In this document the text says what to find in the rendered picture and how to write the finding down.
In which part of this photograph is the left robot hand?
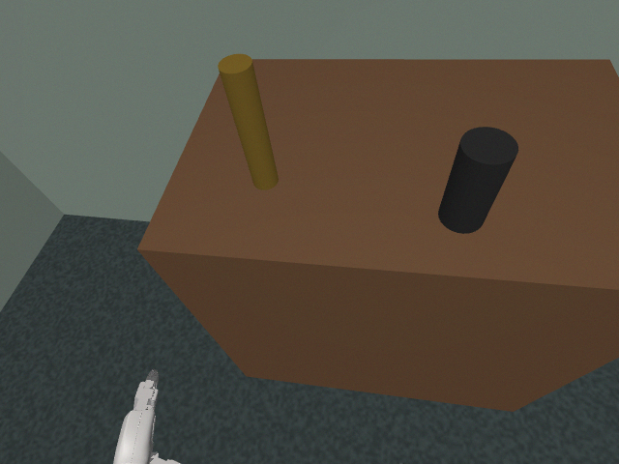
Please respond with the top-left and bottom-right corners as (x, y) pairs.
(113, 369), (181, 464)

